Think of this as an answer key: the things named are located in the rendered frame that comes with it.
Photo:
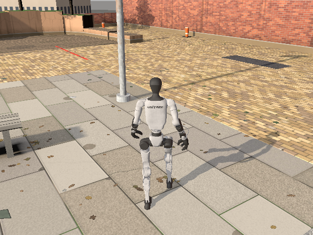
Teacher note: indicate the robot right upper arm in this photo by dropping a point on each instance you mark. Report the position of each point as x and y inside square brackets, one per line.
[173, 109]

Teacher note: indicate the left robot forearm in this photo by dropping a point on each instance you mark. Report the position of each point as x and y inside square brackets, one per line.
[134, 127]

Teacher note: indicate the robot left upper arm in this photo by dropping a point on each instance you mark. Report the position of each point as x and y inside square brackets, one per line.
[138, 111]

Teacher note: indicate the right robot hand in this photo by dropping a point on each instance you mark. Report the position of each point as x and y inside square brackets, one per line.
[185, 142]

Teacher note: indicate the right robot forearm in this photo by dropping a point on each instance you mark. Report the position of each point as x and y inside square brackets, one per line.
[181, 131]

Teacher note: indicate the right robot shin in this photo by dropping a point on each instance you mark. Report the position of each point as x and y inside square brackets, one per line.
[169, 168]

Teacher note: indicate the left robot hand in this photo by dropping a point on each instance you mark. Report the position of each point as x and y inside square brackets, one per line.
[133, 134]

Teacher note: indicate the right robot foot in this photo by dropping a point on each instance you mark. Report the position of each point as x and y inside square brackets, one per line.
[169, 184]

